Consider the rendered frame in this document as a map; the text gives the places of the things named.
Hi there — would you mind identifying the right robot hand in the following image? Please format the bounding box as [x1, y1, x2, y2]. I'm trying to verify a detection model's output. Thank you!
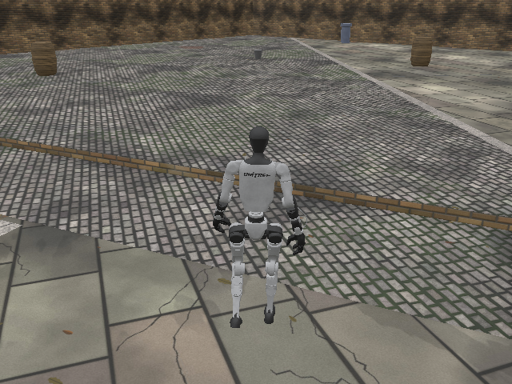
[286, 233, 306, 255]

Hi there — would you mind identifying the left robot forearm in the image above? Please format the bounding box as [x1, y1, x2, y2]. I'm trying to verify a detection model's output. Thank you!
[214, 192, 228, 220]

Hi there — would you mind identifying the right robot forearm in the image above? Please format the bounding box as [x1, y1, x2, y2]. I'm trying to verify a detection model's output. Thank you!
[286, 196, 303, 235]

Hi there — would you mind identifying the left robot thigh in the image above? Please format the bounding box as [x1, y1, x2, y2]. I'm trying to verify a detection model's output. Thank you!
[229, 222, 245, 276]

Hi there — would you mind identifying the humanoid robot torso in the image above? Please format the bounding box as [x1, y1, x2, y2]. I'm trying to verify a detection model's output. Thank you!
[239, 157, 276, 240]

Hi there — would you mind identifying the left robot upper arm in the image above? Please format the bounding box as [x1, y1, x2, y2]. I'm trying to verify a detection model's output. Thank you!
[219, 160, 242, 203]

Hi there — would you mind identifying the left robot hand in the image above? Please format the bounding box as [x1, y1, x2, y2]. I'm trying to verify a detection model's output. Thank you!
[213, 217, 231, 233]

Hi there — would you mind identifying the right robot upper arm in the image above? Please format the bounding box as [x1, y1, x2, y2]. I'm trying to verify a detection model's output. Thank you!
[274, 162, 294, 208]

